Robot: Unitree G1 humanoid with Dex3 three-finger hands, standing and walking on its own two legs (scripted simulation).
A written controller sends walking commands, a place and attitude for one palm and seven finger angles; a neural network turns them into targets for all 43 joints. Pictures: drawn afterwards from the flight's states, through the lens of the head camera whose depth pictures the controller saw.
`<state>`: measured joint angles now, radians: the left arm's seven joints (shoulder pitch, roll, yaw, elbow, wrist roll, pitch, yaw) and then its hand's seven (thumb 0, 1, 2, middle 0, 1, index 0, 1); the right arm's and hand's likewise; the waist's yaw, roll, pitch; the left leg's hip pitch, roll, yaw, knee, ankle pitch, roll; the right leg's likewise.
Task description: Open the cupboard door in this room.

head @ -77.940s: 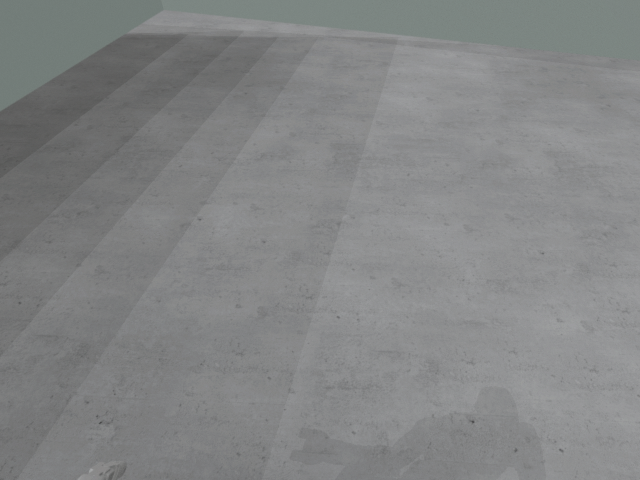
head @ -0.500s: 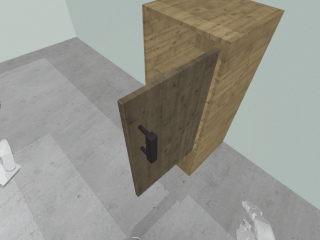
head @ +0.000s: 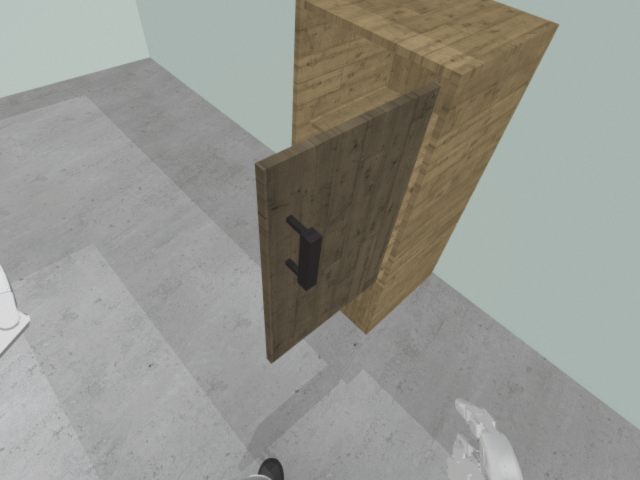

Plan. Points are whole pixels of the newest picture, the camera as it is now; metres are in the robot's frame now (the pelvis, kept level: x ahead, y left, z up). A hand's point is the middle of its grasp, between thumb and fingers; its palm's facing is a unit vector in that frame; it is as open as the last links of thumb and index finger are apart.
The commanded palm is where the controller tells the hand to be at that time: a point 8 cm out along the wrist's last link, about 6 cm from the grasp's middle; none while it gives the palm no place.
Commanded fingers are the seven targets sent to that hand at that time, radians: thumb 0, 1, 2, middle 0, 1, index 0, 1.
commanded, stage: stop stepping back and stand still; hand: left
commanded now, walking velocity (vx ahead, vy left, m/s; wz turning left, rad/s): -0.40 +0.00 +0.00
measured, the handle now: (300, 252) +0.45 +0.07 -0.01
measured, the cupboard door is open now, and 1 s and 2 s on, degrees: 88 88 88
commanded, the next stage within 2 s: let the arm hang, fingers relaxed in 0.80 s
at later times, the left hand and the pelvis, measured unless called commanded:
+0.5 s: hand (22, 425) +0.13 +0.24 +0.17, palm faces +0.36 -0.80 -0.48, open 7.5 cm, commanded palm +0.09 +0.28 +0.18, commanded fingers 0.00 0.90 0.90 -0.20 -0.30 -0.20 -0.30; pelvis -0.08 -0.01 +0.01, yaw -4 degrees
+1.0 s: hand (60, 460) +0.13 +0.26 +0.04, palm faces +0.19 -0.85 -0.48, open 7.4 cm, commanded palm none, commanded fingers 0.00 0.90 0.90 -0.20 -0.30 -0.20 -0.30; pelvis -0.09 +0.01 +0.00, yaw -2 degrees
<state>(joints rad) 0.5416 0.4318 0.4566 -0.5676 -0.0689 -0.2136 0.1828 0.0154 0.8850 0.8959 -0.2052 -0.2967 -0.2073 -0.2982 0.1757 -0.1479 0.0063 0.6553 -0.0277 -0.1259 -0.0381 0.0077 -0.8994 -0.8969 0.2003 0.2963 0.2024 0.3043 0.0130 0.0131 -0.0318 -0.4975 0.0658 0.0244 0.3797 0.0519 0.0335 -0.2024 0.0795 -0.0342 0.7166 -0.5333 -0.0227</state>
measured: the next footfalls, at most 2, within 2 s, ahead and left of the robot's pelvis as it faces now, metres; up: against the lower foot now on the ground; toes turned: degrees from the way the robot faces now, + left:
right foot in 0.06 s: -0.05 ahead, -0.11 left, +0.00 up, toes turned -5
left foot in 0.60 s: -0.01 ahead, +0.12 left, +0.00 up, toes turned +0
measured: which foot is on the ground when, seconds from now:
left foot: down 0.00-0.38, up 0.40-0.58, down 0.60-1.00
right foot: up 0.00-0.04, down 0.06-1.00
